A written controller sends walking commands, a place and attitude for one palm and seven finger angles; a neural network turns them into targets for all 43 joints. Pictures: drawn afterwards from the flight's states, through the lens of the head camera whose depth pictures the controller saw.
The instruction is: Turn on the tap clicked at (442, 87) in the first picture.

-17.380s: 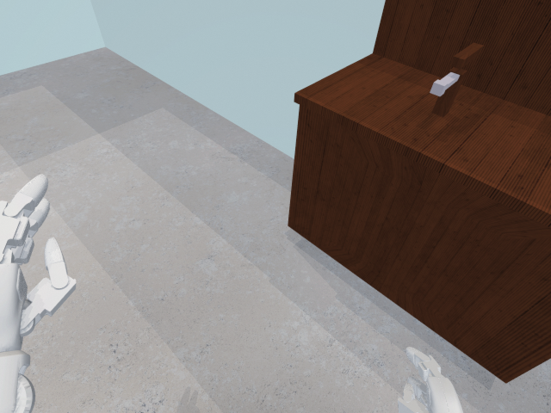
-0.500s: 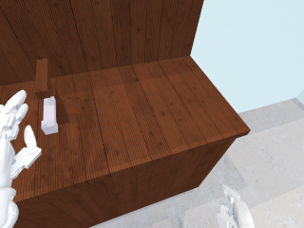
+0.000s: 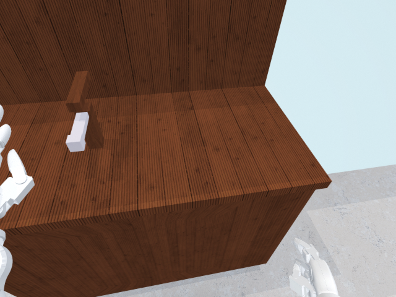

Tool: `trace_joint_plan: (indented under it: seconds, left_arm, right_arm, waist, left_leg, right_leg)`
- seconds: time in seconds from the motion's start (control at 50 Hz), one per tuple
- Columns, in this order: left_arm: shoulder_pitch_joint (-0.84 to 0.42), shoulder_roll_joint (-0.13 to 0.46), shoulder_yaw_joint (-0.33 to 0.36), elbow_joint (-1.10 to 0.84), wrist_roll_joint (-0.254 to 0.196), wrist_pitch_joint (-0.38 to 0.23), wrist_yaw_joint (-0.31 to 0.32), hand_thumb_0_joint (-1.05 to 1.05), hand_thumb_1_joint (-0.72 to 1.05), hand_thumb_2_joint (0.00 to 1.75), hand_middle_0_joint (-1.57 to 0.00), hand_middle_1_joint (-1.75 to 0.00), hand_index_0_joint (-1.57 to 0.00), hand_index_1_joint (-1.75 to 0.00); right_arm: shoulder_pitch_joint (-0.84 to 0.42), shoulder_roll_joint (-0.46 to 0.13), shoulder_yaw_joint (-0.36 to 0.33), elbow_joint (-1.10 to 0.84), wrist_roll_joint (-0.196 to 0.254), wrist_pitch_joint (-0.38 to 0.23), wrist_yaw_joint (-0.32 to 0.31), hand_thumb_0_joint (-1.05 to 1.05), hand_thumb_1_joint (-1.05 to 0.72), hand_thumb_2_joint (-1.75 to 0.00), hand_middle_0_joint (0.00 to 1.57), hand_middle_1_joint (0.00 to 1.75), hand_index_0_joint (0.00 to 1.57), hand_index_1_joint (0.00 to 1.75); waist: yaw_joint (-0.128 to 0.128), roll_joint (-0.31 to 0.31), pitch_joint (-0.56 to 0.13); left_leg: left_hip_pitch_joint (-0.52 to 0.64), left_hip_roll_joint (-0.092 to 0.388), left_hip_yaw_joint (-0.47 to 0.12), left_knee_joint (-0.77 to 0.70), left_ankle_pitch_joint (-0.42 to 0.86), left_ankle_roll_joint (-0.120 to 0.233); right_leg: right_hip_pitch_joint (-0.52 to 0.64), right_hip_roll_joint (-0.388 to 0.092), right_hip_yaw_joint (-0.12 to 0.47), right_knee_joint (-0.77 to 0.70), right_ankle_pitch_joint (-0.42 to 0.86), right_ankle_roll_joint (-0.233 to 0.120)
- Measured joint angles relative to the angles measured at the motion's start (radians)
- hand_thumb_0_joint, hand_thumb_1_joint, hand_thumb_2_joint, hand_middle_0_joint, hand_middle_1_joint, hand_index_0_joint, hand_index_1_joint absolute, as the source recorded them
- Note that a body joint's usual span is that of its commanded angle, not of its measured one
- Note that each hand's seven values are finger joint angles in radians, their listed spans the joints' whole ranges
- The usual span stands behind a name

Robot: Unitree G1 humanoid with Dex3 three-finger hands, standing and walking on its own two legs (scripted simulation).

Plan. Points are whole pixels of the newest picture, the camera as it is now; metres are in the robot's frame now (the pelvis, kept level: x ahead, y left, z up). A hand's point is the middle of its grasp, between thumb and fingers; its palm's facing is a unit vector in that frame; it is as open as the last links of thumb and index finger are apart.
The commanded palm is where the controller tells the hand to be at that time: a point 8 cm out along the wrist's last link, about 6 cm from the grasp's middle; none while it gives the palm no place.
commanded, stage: turn the palm inward beside the body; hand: left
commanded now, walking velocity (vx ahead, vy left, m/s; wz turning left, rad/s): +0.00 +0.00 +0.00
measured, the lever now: (76, 142) +0.36 +0.32 +0.11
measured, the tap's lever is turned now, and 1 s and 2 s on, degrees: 0 0 0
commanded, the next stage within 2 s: reach beside the lever's end, fingers flat in 1.72 s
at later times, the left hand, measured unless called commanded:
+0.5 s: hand (65, 179) +0.24 +0.26 +0.16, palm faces +0.45 -0.86 -0.26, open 7.4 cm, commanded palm +0.18 +0.30 +0.18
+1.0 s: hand (51, 204) +0.19 +0.25 +0.16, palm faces +0.46 -0.87 -0.16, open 7.4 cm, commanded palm +0.14 +0.29 +0.17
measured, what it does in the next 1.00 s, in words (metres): stands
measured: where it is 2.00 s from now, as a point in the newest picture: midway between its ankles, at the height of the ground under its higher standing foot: outside the picture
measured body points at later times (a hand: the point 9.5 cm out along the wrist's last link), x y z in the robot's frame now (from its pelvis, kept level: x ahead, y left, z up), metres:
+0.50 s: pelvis +0.04 +0.00 +0.00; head +0.03 -0.03 +0.45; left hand +0.21 +0.31 +0.17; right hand +0.23 -0.24 -0.08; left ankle +0.03 +0.14 -0.72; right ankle +0.03 -0.06 -0.72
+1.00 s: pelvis +0.00 +0.02 +0.00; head -0.03 +0.00 +0.45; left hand +0.16 +0.30 +0.17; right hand +0.22 -0.18 -0.06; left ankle +0.03 +0.14 -0.72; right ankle +0.03 -0.06 -0.72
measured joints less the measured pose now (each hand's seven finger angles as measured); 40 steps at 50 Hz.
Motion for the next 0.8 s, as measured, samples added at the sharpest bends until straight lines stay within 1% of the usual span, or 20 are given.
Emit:
trace_joint_plan:
  seconds: [0.04,0.1,0.14,0.18,0.2,0.24,0.32,0.36,0.42,0.46,0.5,0.58,0.64,0.7,0.8]
  left_arm:
    - [-0.052,-0.001,0.006,0.042,-0.01,0.044,-0.017,0.02,0.89,0.9,-0.21,-0.3,-0.21,-0.3]
    - [-0.093,0.006,-0.03,0.095,-0.03,0.16,-0.069,0.02,0.9,0.9,-0.2,-0.3,-0.21,-0.3]
    - [-0.099,0.018,-0.061,0.114,-0.042,0.22,-0.1,0.02,0.9,0.9,-0.2,-0.3,-0.2,-0.3]
    - [-0.091,0.026,-0.078,0.114,-0.053,0.241,-0.114,0.02,0.9,0.9,-0.2,-0.3,-0.21,-0.3]
    - [-0.078,0.025,-0.078,0.1,-0.061,0.239,-0.113,0.02,0.9,0.9,-0.21,-0.3,-0.21,-0.3]
    - [-0.042,0.017,-0.066,0.054,-0.076,0.216,-0.1,0.02,0.9,0.9,-0.21,-0.3,-0.21,-0.3]
    - [0.037,-0.005,-0.026,-0.037,-0.092,0.164,-0.057,0.02,0.89,0.9,-0.21,-0.3,-0.22,-0.3]
    - [0.069,-0.015,-0.009,-0.058,-0.09,0.163,-0.045,0.02,0.89,0.9,-0.22,-0.3,-0.22,-0.3]
    - [0.104,-0.035,-0.004,-0.061,-0.092,0.188,-0.051,0.02,0.89,0.9,-0.21,-0.3,-0.21,-0.3]
    - [0.115,-0.051,-0.016,-0.057,-0.09,0.201,-0.061,0.02,0.89,0.9,-0.21,-0.3,-0.21,-0.3]
    - [0.123,-0.069,-0.042,-0.06,-0.088,0.199,-0.07,0.02,0.9,0.9,-0.21,-0.3,-0.21,-0.3]
    - [0.141,-0.087,-0.097,-0.098,-0.075,0.159,-0.071,0.02,0.9,0.9,-0.21,-0.3,-0.21,-0.3]
    - [0.152,-0.086,-0.117,-0.134,-0.07,0.136,-0.057,0.02,0.9,0.9,-0.21,-0.3,-0.21,-0.3]
    - [0.157,-0.085,-0.116,-0.159,-0.073,0.15,-0.036,0.02,0.9,0.9,-0.21,-0.3,-0.21,-0.3]
    - [0.146,-0.102,-0.113,-0.158,-0.09,0.233,-0.017,0.02,0.9,0.9,-0.21,-0.3,-0.21,-0.3]
  right_arm:
    - [-0.004,-0.01,0.008,0.013,0.007,0.005,-0.015,0.01,-0.91,-0.9,0.2,0.3,0.2,0.3]
    - [-0.012,-0.022,0.014,0.019,0.021,0.017,-0.043,0.01,-0.9,-0.9,0.2,0.3,0.2,0.3]
    - [-0.022,-0.022,0.015,0.021,0.028,0.019,-0.057,0.01,-0.9,-0.9,0.2,0.3,0.2,0.3]
    - [-0.029,-0.015,0.011,0.022,0.031,0.019,-0.06,0.01,-0.9,-0.9,0.2,0.3,0.2,0.3]
    - [-0.03,-0.009,0.007,0.021,0.03,0.018,-0.059,0.01,-0.9,-0.9,0.2,0.3,0.2,0.3]
    - [-0.024,0.001,-0.003,0.02,0.029,0.014,-0.052,0.01,-0.9,-0.9,0.2,0.3,0.2,0.3]
    - [0.008,0.002,-0.018,0.022,0.029,0.007,-0.036,0.01,-0.91,-0.9,0.2,0.3,0.2,0.3]
    - [0.025,-0.009,-0.021,0.024,0.031,0.004,-0.034,0.01,-0.91,-0.9,0.2,0.3,0.2,0.3]
    - [0.05,-0.029,-0.024,0.018,0.035,-0.005,-0.039,0.01,-0.91,-0.9,0.2,0.3,0.2,0.3]
    - [0.057,-0.038,-0.024,0.014,0.038,-0.02,-0.048,0.01,-0.91,-0.9,0.2,0.3,0.2,0.3]
    - [0.062,-0.041,-0.025,0.006,0.037,-0.041,-0.055,0.01,-0.91,-0.9,0.2,0.3,0.2,0.3]
    - [0.058,-0.026,-0.019,-0.006,0.029,-0.081,-0.057,0.01,-0.91,-0.9,0.2,0.3,0.19,0.3]
    - [0.053,-0.006,-0.01,-0.014,0.025,-0.097,-0.05,0.01,-0.91,-0.9,0.2,0.3,0.2,0.3]
    - [0.047,0.009,0.001,-0.023,0.026,-0.095,-0.044,0.01,-0.91,-0.9,0.2,0.3,0.2,0.3]
    - [0.034,0.015,0.022,-0.026,0.034,-0.072,-0.05,0.01,-0.9,-0.9,0.2,0.3,0.2,0.3]
  waist:
    - [0.002,0.026,-0.003]
    - [-0.002,0.07,-0.007]
    - [-0.015,0.088,-0.008]
    - [-0.031,0.091,-0.008]
    - [-0.036,0.088,-0.01]
    - [-0.041,0.076,-0.015]
    - [-0.037,0.055,-0.033]
    - [-0.031,0.051,-0.044]
    - [-0.022,0.054,-0.058]
    - [-0.016,0.056,-0.056]
    - [-0.012,0.056,-0.053]
    - [-0.009,0.045,-0.051]
    - [-0.011,0.038,-0.058]
    - [-0.011,0.042,-0.067]
    - [-0.005,0.059,-0.065]
  left_leg:
    - [-0.004,0.003,-0.016,0.015,-0.006,-0.002]
    - [0.003,0.008,-0.02,0.018,-0.012,-0.002]
    - [0.006,0.015,-0.009,0.015,-0.015,0.0]
    - [0.004,0.02,0.003,0.008,-0.012,-0.003]
    - [0.002,0.022,0.007,0.006,-0.01,-0.007]
    - [-0.003,0.027,0.015,0.005,-0.014,-0.017]
    - [-0.007,0.032,0.023,0.013,-0.037,-0.029]
    - [-0.004,0.03,0.025,0.014,-0.046,-0.027]
    - [0.001,0.02,0.026,0.008,-0.053,-0.018]
    - [0.006,0.014,0.027,0.003,-0.054,-0.011]
    - [0.009,0.007,0.027,-0.002,-0.053,-0.004]
    - [0.013,-0.001,0.033,-0.007,-0.05,0.004]
    - [0.017,-0.004,0.037,-0.011,-0.047,0.008]
    - [0.024,-0.005,0.04,-0.013,-0.043,0.011]
    - [0.039,-0.011,0.038,-0.023,-0.025,0.019]
  right_leg:
    - [0.005,0.004,-0.016,0.004,-0.006,-0.006]
    - [0.014,0.008,-0.021,0.002,-0.009,-0.003]
    - [0.015,0.007,-0.02,0.004,-0.013,0.003]
    - [0.007,0.005,-0.017,0.01,-0.018,0.007]
    - [0.001,0.006,-0.014,0.014,-0.022,0.007]
    - [-0.01,0.01,-0.007,0.021,-0.028,0.004]
    - [-0.018,0.015,0.001,0.03,-0.045,-0.012]
    - [-0.016,0.013,0.004,0.032,-0.054,-0.015]
    - [-0.01,0.004,0.005,0.028,-0.063,-0.009]
    - [-0.004,-0.003,0.005,0.024,-0.065,-0.003]
    - [-0.001,-0.009,0.006,0.022,-0.066,0.001]
    - [0.001,-0.018,0.012,0.02,-0.064,0.009]
    - [0.005,-0.021,0.016,0.016,-0.06,0.013]
    - [0.014,-0.022,0.018,0.008,-0.052,0.018]
    - [0.033,-0.028,0.016,-0.008,-0.033,0.025]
